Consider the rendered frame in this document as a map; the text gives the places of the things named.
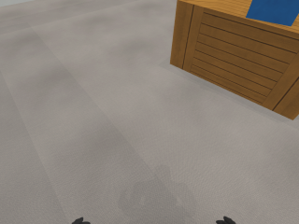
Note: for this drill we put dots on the carton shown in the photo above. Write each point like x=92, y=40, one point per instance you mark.
x=282, y=12

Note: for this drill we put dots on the pedestal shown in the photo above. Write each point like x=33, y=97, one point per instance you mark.
x=257, y=60

